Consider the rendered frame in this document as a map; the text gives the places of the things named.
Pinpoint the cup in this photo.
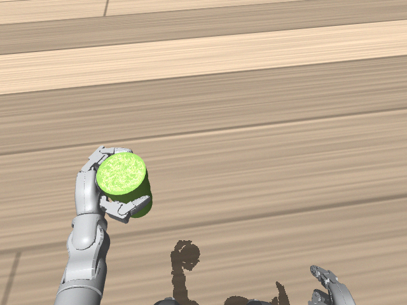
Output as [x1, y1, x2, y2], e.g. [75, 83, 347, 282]
[97, 152, 153, 218]

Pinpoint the left robot hand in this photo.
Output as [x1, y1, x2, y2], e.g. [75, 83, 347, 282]
[75, 146, 151, 224]

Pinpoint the right robot hand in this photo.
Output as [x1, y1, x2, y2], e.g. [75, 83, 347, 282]
[308, 266, 356, 305]

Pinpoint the left robot arm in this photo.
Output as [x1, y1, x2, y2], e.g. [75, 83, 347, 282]
[54, 213, 110, 305]

